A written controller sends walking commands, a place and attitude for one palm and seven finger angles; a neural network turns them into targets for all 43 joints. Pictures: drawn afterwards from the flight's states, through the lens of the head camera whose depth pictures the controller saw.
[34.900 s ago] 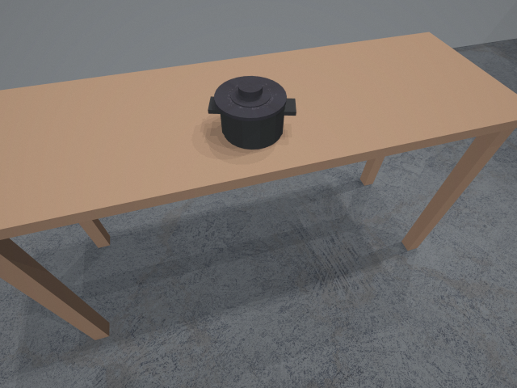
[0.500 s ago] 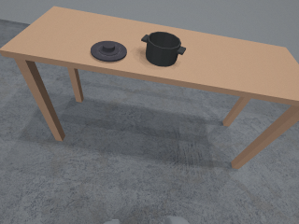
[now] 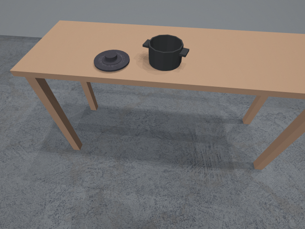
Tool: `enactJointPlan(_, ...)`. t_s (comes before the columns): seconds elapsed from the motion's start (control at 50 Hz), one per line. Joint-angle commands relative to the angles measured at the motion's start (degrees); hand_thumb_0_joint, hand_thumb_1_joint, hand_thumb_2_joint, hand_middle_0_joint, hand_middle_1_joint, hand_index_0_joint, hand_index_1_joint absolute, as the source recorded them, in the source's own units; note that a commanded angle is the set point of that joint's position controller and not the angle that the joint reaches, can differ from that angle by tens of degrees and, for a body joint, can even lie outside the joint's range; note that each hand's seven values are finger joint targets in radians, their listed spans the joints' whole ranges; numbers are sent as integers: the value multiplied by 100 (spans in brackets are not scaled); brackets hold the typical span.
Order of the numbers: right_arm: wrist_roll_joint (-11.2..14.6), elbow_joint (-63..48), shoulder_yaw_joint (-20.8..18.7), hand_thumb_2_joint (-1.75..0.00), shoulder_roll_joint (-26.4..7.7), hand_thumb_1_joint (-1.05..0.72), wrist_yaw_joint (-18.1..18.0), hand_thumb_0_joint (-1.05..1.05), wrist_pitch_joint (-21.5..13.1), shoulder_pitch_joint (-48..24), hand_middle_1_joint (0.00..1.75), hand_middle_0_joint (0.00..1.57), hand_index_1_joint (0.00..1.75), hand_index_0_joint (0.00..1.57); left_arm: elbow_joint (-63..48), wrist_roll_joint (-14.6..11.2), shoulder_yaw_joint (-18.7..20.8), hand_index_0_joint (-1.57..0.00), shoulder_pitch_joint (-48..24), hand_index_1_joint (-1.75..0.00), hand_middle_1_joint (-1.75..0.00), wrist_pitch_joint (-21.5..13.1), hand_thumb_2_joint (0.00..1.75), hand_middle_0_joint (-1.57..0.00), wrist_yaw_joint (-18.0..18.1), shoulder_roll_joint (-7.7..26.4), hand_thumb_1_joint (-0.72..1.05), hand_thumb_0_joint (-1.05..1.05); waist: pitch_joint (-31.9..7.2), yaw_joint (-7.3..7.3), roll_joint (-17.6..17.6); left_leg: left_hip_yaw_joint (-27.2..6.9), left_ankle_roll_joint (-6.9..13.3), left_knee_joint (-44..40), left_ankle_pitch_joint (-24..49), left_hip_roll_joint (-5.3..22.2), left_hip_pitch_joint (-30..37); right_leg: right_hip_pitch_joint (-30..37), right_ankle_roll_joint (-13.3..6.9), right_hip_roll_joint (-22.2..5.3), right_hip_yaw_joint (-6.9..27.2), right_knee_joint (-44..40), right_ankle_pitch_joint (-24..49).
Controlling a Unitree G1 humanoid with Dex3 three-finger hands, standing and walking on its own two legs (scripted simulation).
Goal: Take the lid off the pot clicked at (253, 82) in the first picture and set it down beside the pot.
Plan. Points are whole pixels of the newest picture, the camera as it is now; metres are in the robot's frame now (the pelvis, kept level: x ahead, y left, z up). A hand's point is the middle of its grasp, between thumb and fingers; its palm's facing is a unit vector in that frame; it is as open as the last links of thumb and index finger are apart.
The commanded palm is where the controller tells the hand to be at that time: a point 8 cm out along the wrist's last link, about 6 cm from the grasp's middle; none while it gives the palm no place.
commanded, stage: let the arm hang, fingers relaxed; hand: left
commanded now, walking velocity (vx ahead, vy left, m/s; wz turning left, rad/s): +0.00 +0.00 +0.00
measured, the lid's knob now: (111, 56) +0.79 +0.22 +0.01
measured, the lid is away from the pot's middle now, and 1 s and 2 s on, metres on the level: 0.24 0.24 0.24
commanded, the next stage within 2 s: look to check the result in 0.86 s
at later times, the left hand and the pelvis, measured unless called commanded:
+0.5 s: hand out of the picture +0.04 +0.15 -0.18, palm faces +0.01 -0.98 -0.19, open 7.4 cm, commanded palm none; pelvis +0.03 -0.02 +0.00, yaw +0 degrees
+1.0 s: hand out of the picture +0.05 +0.16 -0.18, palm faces +0.00 -0.98 -0.19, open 7.4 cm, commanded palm none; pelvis +0.04 -0.02 +0.00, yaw -1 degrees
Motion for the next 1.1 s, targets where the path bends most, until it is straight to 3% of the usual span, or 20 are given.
enactJointPlan(0.0, 29, -114, -116, -90, -400, -90, 2, 0, -76, 389, 30, 20, 30, 20, -87, -50, 176, -20, 448, -30, -30, -81, 90, -20, 42, 658, 90, 0, 241, -48, -301, -757, -75, -370, -200, 579, 618, -838, -474, -336, 461, -762, 223)
enactJointPlan(0.04, 14, -101, -118, -90, -409, -90, -5, 0, -81, 330, 30, 20, 30, 20, -81, -57, 190, -20, 431, -30, -30, -82, 90, -20, 36, 644, 90, 0, 230, -37, -11, -756, -71, -373, -194, 610, 668, -832, -479, -310, 423, -697, 305)
enactJointPlan(0.16, 27, -104, -117, -90, -446, -90, -31, 0, -127, 299, 30, 20, 30, 20, -81, -63, 221, -20, 367, -30, -30, -108, 90, -20, 35, 648, 90, 0, -83, -25, -199, -647, -53, -122, 474, 636, 802, -434, -430, -353, 392, -566, 1203)
enactJointPlan(0.26, 29, -69, -111, -90, -454, -90, -60, 0, -134, 273, 30, 20, 30, 20, -86, -69, 241, -20, 347, -30, -30, -96, 90, -20, 47, 633, 90, 0, -135, -8, -153, -602, -27, 6, 928, 676, 896, -294, -378, -340, 348, -467, 1682)
enactJointPlan(0.38, 38, -59, -107, -90, -450, -90, -66, 0, -103, 202, 30, 20, 30, 20, -85, -71, 257, -20, 312, -30, -30, -66, 90, -20, 51, 670, 90, 0, 31, 7, -164, -619, -22, 4, 816, 683, 834, -310, -349, -322, 332, -496, 1560)
enactJointPlan(0.46, 28, -41, -106, -90, -493, -90, -80, 0, -120, 218, 30, 20, 30, 20, -90, -74, 265, -20, 269, -30, -30, -68, 90, -20, 46, 642, 90, 0, -148, -6, -153, -631, 11, -29, 1044, 732, 1024, -224, -362, -298, 278, -432, 1656)
enactJointPlan(0.52, 25, -44, -106, -90, -498, -90, -81, 0, -112, 158, 30, 20, 30, 20, -100, -71, 268, -20, 244, -30, -30, -52, 90, -20, 36, 653, 90, 0, -41, 10, -31, -651, 19, -83, 977, 754, 1014, -285, -357, -278, 263, -441, 1525)
enactJointPlan(0.62, 33, -34, -99, -90, -491, -90, -78, 0, -114, 135, 30, 20, 30, 20, -88, -71, 270, -20, 249, -30, -30, -60, 90, -20, 42, 685, 90, 0, -100, 20, -245, -601, 12, -39, 1088, 718, 1054, -185, -340, -317, 280, -479, 1740)
enactJointPlan(0.66, 31, -22, -103, -90, -507, -90, -84, 0, -121, 159, 30, 20, 30, 20, -99, -74, 272, -20, 233, -30, -30, -66, 90, -20, 43, 680, 90, 0, -209, 5, -199, -591, 9, -34, 1185, 731, 1135, -147, -334, -312, 276, -467, 1786)
enactJointPlan(0.72, 27, -11, -100, -90, -500, -90, -83, 0, -116, 117, 30, 20, 30, 20, -109, -72, 275, -20, 217, -30, -30, -56, 90, -20, 41, 688, 90, 0, -72, 18, -79, -584, 11, -56, 1186, 738, 1104, -206, -340, -312, 270, -476, 1753)
enactJointPlan(1.08, 45, 3, -107, -90, -515, -90, -76, 0, -115, 100, 30, 20, 30, 20, -98, -65, 264, -20, 246, -30, -30, -63, 90, -20, 44, 708, 90, 0, 2, 16, -219, -585, 8, -156, 976, 742, 1118, -245, -328, -301, 291, -593, 1566)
